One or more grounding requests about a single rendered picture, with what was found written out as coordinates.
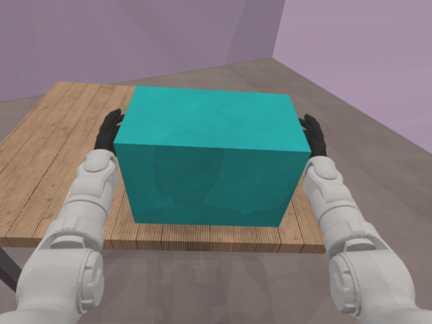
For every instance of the left robot upper arm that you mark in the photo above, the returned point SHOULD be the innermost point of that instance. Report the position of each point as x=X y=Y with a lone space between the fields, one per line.
x=58 y=286

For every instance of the robot left forearm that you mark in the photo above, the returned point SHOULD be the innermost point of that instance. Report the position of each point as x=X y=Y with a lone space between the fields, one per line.
x=81 y=221

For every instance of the carton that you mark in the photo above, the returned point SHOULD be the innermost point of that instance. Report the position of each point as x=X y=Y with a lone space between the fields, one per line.
x=210 y=157

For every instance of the right robot upper arm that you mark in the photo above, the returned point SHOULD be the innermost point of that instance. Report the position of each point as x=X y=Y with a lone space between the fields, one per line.
x=374 y=287

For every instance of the robot left hand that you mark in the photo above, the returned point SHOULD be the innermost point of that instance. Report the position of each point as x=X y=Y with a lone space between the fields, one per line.
x=108 y=131

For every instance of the robot right forearm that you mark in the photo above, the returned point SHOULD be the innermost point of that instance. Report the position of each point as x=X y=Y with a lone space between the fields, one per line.
x=343 y=226

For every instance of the table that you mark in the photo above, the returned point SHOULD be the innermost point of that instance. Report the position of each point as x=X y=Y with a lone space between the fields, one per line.
x=38 y=164

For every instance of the robot right hand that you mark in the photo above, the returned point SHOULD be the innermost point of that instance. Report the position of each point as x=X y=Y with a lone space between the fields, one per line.
x=314 y=136

